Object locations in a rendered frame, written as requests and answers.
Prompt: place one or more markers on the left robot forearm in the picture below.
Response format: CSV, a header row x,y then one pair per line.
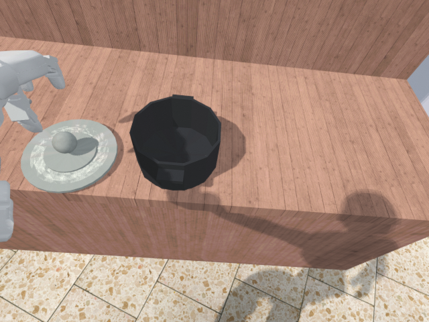
x,y
9,85

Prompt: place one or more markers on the robot left upper arm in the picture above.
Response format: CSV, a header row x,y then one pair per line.
x,y
6,212

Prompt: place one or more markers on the pot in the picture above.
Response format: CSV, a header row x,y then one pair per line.
x,y
176,141

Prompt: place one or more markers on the table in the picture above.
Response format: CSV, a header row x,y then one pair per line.
x,y
324,153

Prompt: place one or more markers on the left robot hand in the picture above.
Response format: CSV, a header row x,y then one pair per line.
x,y
29,65

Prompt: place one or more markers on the knob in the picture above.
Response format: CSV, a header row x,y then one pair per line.
x,y
64,142

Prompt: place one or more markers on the lid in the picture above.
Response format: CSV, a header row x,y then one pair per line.
x,y
55,172

